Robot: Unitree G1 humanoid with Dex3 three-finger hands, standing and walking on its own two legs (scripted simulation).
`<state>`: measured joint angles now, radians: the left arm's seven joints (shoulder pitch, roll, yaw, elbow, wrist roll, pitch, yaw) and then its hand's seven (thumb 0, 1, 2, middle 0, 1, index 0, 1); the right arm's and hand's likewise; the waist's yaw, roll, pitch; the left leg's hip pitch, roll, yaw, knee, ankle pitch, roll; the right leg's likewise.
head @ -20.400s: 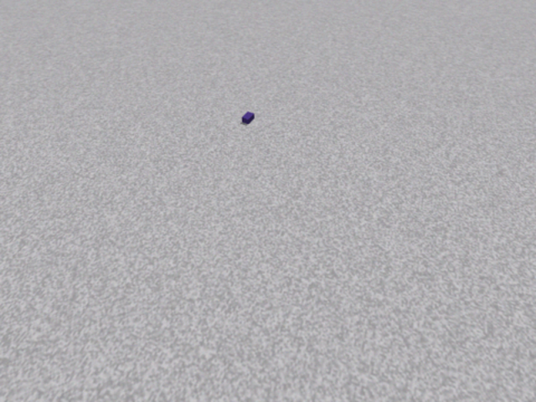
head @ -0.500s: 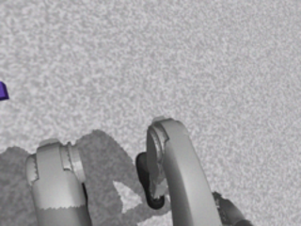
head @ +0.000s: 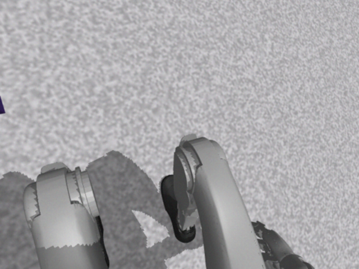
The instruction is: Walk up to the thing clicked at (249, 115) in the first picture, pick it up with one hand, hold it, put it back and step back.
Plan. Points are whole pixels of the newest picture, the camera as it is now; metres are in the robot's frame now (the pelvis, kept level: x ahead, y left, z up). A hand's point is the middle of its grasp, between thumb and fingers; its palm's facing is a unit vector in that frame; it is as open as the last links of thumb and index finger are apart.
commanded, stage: rest palm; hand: left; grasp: from above
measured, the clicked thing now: out of the picture +0.48 +0.35 -0.30
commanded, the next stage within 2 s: close in 1.60 s
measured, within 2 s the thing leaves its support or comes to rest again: neither
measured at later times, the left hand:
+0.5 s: hand out of the picture +0.48 +0.34 -0.23, palm faces -0.38 -0.12 -0.92, open 14.0 cm
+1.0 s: hand out of the picture +0.46 +0.33 -0.25, palm faces -0.43 -0.14 -0.89, open 14.4 cm
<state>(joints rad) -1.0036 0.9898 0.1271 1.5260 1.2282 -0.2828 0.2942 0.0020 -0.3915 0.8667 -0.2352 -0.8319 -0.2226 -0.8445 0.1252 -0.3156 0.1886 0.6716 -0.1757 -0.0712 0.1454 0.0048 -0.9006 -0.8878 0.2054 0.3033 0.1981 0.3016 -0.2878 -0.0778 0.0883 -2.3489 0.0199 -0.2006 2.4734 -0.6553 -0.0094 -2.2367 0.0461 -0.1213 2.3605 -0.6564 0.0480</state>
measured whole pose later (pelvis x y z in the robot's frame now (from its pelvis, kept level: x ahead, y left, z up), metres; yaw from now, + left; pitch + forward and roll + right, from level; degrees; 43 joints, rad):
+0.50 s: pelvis +0.01 +0.01 -0.01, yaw -3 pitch +29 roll -14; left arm -1.08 1.04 0.19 1.72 1.34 -0.20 0.60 0.00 -0.46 0.95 -0.15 -0.86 -0.13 -0.88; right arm 0.11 -0.31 0.26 0.66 -0.24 -0.17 0.21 0.00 -0.89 -0.89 0.21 0.30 0.20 0.30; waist -0.38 -0.12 0.12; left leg -2.39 0.03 -0.23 2.55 -0.68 0.01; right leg -2.25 0.06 -0.14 2.39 -0.67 0.07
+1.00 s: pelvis +0.01 +0.01 -0.01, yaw -4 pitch +26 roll -14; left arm -1.01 1.08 0.16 1.67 1.32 -0.32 0.57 0.00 -0.54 1.02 -0.10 -0.90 -0.06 -0.94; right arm 0.08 -0.34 0.30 0.65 -0.27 -0.15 0.19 0.00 -0.89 -0.89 0.20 0.30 0.20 0.30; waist -0.36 -0.16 0.16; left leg -2.34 0.03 -0.28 2.56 -0.71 -0.01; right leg -2.21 0.08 -0.18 2.38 -0.67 0.06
